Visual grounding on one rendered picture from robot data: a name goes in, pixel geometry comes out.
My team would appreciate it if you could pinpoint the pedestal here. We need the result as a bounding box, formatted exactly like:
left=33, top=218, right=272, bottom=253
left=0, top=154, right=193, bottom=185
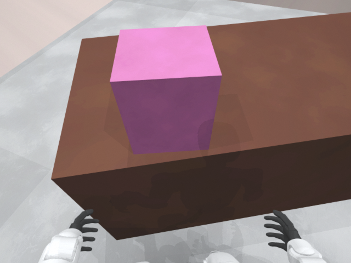
left=51, top=12, right=351, bottom=240

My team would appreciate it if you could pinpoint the right robot hand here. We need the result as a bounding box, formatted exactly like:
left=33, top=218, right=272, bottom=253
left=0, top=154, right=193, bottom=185
left=264, top=210, right=301, bottom=251

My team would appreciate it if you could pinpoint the carton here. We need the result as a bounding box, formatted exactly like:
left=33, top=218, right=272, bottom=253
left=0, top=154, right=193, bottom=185
left=110, top=25, right=222, bottom=155

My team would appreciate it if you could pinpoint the robot right forearm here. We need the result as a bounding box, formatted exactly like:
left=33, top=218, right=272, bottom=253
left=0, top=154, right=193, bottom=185
left=287, top=238, right=327, bottom=263

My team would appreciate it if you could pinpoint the robot right thigh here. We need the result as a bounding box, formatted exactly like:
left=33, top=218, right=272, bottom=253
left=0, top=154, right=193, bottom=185
left=203, top=252, right=239, bottom=263

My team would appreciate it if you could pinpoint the left robot hand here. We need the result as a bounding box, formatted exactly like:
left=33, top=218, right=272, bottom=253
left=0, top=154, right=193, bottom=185
left=69, top=209, right=99, bottom=251

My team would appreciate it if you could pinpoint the robot left forearm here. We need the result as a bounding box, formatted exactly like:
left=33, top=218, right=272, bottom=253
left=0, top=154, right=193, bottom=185
left=38, top=228, right=83, bottom=263

